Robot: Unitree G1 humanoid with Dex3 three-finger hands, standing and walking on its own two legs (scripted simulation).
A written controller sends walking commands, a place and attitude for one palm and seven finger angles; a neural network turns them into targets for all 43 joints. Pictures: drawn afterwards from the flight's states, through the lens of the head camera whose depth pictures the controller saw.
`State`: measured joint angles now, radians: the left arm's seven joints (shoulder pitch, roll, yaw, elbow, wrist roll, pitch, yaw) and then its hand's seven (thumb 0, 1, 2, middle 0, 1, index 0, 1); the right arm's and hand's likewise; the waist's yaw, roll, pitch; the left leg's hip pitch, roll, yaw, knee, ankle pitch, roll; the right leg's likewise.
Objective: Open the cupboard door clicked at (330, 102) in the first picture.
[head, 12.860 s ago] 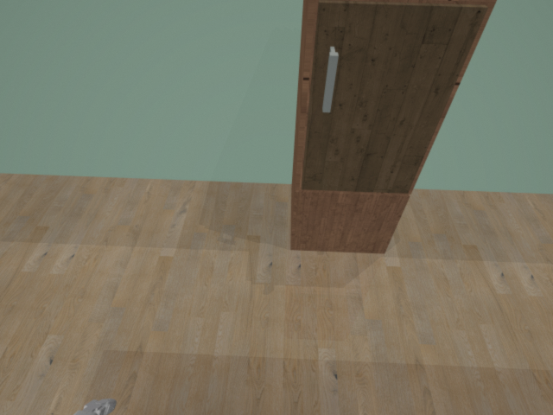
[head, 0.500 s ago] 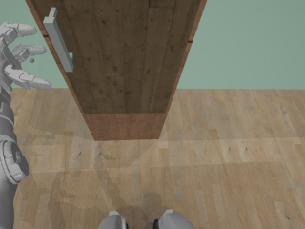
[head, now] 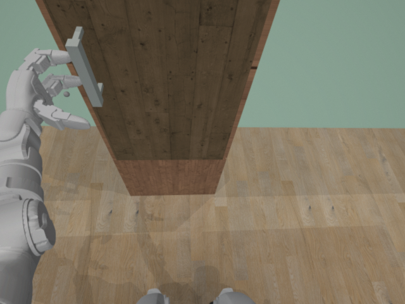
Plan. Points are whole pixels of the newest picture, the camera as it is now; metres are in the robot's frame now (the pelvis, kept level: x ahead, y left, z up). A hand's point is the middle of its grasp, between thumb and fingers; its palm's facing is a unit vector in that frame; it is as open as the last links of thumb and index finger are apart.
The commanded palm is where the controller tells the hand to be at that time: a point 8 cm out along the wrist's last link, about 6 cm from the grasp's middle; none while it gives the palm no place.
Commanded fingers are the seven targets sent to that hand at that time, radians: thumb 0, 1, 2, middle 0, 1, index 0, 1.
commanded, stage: slide the fingers in behind the handle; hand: left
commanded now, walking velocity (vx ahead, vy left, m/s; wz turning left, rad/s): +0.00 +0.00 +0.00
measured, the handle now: (89, 70) +0.56 +0.20 +0.10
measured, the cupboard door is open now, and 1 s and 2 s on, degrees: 0 0 1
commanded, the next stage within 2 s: close the thumb around the handle in 0.98 s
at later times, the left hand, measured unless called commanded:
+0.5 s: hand (77, 96) +0.48 +0.21 +0.10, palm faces +0.03 -1.00 +0.00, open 14.2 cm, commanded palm +0.46 +0.24 +0.10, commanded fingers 0.00 -0.50 0.30 -0.30 -1.20 -0.30 -1.20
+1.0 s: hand (84, 94) +0.49 +0.20 +0.10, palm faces +0.02 -1.00 -0.03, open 14.3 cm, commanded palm +0.47 +0.22 +0.10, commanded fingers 0.00 -0.50 0.30 -0.30 -1.20 -0.30 -1.20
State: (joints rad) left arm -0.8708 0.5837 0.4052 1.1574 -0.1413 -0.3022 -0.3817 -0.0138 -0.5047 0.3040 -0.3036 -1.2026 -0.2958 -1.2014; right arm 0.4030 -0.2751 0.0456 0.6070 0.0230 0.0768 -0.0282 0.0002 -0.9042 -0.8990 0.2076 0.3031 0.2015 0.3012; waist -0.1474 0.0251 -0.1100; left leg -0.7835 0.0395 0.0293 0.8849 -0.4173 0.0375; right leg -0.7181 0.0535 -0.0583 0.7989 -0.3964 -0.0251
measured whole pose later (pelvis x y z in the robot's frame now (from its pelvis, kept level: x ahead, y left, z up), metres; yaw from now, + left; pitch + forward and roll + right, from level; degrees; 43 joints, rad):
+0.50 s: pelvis +0.00 +0.00 +0.00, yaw +1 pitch +17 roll -3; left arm -0.88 0.51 0.35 1.15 -0.14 -0.33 -0.27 -0.01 -0.50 0.30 -0.26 -1.20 -0.27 -1.20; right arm 0.41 -0.27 0.03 0.64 0.02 0.06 -0.01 0.00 -0.90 -0.90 0.21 0.30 0.20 0.30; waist -0.14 0.03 -0.10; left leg -0.78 0.03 0.02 0.89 -0.41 0.04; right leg -0.71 0.04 -0.07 0.81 -0.40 -0.03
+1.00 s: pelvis -0.01 +0.00 +0.00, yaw +2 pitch +18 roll -3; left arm -0.95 0.48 0.25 1.19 -0.15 -0.34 -0.22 -0.01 -0.51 0.30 -0.22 -1.21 -0.24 -1.20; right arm 0.39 -0.27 0.03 0.68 0.01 0.02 0.00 0.00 -0.91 -0.90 0.21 0.30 0.20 0.30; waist -0.13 0.03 -0.10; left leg -0.81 0.01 -0.01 0.90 -0.41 0.03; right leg -0.73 0.03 -0.09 0.83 -0.41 -0.03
